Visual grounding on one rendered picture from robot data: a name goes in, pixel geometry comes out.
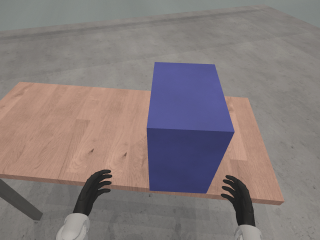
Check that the carton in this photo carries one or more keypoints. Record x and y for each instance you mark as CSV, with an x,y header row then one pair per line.
x,y
189,127

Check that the left robot forearm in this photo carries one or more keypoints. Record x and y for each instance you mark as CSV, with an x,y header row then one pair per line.
x,y
76,227

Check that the table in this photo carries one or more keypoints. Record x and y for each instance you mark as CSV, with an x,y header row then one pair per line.
x,y
63,134

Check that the robot right hand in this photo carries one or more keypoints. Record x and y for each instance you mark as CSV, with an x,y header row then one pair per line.
x,y
241,202

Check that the robot left hand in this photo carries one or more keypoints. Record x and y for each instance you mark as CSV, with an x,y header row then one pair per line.
x,y
90,192

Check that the right robot forearm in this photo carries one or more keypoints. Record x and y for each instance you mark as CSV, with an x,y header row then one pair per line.
x,y
247,232

